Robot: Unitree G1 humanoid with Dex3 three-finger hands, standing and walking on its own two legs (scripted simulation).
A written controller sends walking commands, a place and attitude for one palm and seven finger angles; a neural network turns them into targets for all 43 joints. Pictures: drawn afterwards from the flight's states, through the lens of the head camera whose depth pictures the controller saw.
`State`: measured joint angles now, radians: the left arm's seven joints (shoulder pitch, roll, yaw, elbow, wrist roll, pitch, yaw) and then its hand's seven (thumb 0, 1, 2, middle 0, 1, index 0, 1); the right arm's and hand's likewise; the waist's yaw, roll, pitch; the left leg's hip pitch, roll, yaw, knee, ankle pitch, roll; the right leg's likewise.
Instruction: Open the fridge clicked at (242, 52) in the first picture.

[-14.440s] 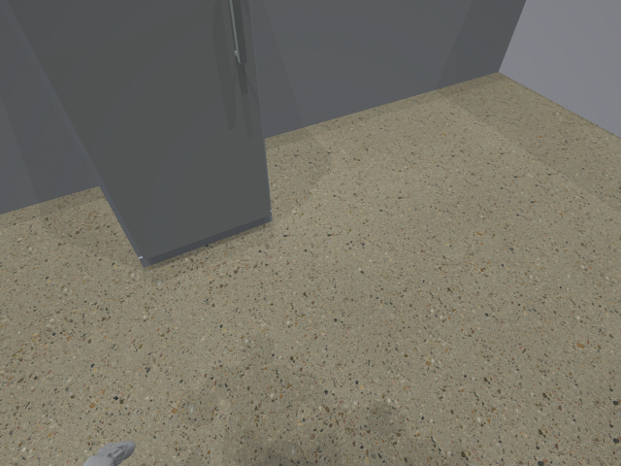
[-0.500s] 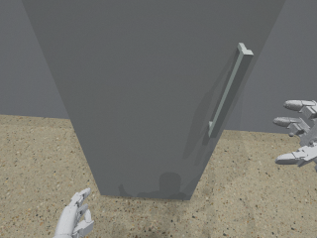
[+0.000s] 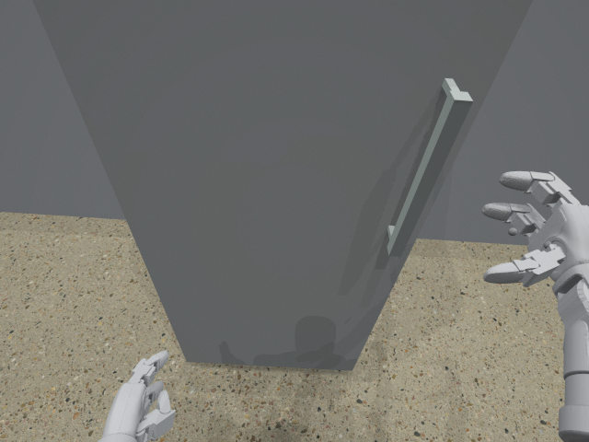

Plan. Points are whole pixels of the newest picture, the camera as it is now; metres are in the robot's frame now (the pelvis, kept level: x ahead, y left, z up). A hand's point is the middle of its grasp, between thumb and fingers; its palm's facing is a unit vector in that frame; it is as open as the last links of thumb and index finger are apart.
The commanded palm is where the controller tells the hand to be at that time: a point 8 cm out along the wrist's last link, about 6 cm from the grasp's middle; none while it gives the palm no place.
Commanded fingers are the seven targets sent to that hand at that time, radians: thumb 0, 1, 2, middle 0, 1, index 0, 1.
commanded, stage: move the hooked fingers beside the handle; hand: right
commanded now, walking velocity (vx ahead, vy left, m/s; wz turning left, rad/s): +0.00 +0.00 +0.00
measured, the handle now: (417, 180) +0.45 -0.15 +0.15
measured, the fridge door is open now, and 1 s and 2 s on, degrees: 0 0 0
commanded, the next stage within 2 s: none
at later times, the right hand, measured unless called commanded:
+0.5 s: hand (489, 216) +0.37 -0.22 +0.16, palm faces +0.05 +1.00 -0.02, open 14.0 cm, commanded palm +0.34 -0.27 +0.16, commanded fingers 0.00 0.50 -0.30 0.30 1.20 0.30 1.20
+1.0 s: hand (483, 209) +0.39 -0.22 +0.15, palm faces +0.03 +1.00 -0.01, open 14.0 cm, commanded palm +0.36 -0.27 +0.16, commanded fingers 0.00 0.50 -0.30 0.30 1.20 0.30 1.20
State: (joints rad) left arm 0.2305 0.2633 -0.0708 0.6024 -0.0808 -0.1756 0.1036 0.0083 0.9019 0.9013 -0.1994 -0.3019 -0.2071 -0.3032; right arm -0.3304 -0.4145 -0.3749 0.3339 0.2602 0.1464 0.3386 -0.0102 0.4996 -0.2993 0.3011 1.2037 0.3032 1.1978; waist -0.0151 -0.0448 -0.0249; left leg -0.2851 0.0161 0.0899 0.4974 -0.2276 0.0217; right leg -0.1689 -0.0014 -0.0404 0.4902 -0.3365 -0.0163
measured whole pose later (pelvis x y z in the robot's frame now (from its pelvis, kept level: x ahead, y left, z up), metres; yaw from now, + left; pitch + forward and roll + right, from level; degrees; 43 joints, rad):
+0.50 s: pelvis -0.01 +0.00 +0.00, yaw +0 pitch +1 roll +0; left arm 0.26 0.27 -0.06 0.63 -0.08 -0.14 0.11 0.01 0.90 0.90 -0.20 -0.30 -0.21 -0.30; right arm -0.45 -0.39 -0.33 0.47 0.23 0.08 0.28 -0.01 0.50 -0.30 0.30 1.20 0.30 1.20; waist 0.00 -0.03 -0.02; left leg -0.30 0.01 0.09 0.49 -0.21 0.03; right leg -0.19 0.00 -0.04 0.49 -0.32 -0.01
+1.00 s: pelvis -0.01 +0.00 +0.00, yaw +1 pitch +3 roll +0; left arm 0.31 0.29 -0.05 0.63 -0.08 -0.12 0.09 0.01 0.90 0.90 -0.20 -0.30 -0.21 -0.30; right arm -0.51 -0.43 -0.36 0.60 0.23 0.02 0.31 -0.01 0.50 -0.30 0.30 1.20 0.30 1.20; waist 0.02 -0.03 -0.03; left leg -0.34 0.01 0.08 0.50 -0.21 0.03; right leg -0.22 -0.01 -0.05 0.51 -0.33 -0.02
